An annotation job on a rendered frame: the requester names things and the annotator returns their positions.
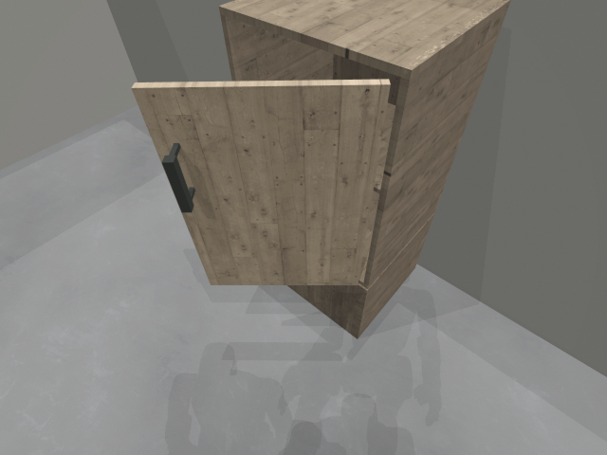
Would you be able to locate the cupboard door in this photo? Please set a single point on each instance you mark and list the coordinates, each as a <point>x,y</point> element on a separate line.
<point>283,172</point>

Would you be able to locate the handle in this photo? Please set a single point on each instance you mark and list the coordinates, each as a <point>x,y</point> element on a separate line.
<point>183,195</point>

